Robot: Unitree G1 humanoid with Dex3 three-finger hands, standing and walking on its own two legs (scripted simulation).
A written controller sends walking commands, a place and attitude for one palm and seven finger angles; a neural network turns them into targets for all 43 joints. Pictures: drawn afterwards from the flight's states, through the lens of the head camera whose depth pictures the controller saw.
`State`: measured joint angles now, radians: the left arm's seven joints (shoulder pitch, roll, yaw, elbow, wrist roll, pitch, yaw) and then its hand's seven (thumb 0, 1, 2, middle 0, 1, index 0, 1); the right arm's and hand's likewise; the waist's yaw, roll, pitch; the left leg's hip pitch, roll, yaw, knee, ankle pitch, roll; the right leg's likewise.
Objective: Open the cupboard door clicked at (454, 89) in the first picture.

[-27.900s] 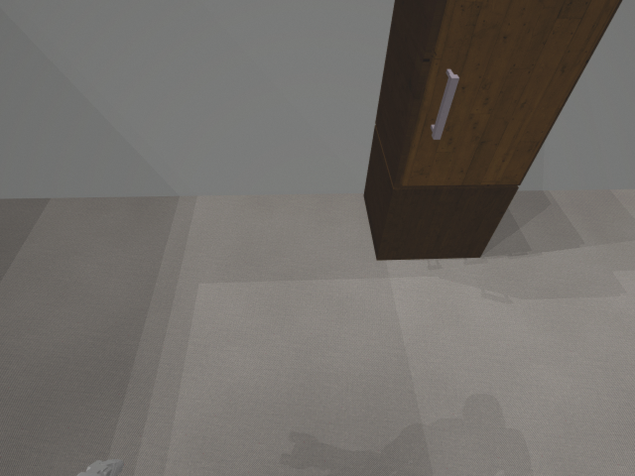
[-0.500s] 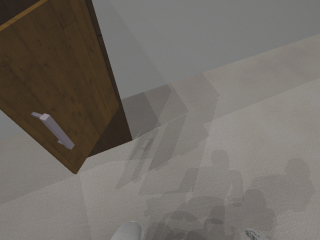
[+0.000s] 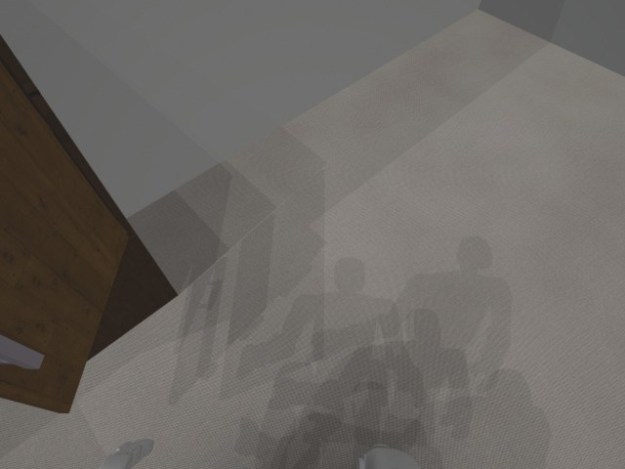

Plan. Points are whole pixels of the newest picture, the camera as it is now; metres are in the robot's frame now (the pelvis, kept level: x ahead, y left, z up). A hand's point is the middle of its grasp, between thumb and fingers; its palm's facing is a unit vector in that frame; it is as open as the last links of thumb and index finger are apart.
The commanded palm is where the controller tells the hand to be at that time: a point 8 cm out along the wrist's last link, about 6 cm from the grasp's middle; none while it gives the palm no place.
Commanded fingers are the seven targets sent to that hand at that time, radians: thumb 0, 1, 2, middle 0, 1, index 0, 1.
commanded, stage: walk to a spot facing it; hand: left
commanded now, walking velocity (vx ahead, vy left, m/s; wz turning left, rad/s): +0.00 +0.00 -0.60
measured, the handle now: out of the picture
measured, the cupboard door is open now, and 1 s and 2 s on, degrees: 46 46 46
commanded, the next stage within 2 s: turn to face it in 1.56 s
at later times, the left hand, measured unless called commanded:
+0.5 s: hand (227, 409) +0.20 +0.14 -0.16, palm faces -0.30 -0.94 -0.15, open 7.4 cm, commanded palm none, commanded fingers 0.00 0.90 0.90 -0.20 -0.30 -0.20 -0.30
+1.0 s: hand (341, 323) +0.35 -0.03 -0.16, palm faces -0.52 -0.83 -0.21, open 7.3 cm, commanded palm none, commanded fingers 0.00 0.90 0.90 -0.20 -0.30 -0.20 -0.30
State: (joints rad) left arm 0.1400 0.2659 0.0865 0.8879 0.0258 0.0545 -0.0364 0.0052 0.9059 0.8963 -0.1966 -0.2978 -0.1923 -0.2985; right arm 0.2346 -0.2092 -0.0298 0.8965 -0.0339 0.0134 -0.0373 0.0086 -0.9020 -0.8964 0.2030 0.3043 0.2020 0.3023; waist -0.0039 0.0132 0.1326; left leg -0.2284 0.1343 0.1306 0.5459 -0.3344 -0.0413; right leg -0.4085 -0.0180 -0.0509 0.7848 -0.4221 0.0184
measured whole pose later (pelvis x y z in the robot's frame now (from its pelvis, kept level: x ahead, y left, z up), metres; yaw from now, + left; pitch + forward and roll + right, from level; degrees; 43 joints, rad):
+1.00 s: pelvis +0.19 -0.16 +0.00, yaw -33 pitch +1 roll +0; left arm 0.23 0.19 0.07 0.99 0.02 -0.04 -0.01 0.00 0.92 0.90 -0.20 -0.30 -0.20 -0.30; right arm 0.21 -0.18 -0.05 0.95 -0.03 -0.01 0.00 0.01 -0.91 -0.90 0.20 0.30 0.20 0.30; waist -0.03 0.00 0.07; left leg -0.56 0.15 0.04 1.04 -0.27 -0.05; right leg -0.22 0.07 -0.08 0.44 -0.24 -0.10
